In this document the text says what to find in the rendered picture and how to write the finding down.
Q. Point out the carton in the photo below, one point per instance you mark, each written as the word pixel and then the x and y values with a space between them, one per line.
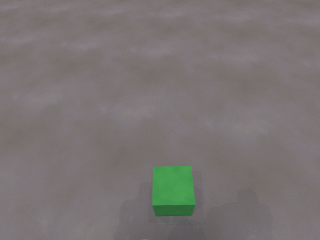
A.
pixel 173 191

